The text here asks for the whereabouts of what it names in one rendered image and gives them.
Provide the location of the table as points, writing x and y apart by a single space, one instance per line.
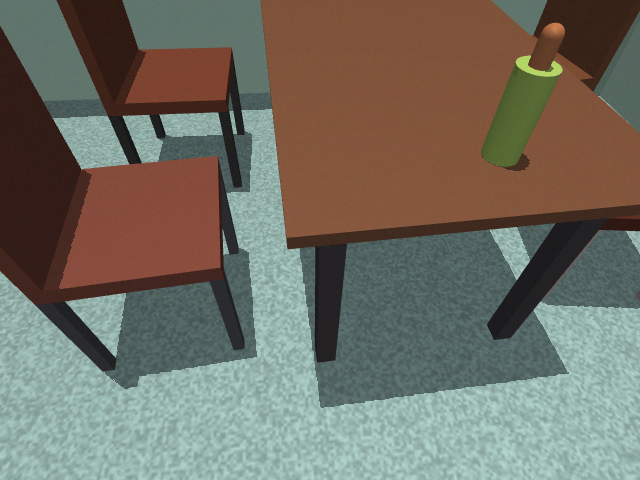
381 109

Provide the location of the chair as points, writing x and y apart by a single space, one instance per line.
150 82
626 223
68 233
594 30

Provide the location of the bottle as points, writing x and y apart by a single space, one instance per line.
526 94

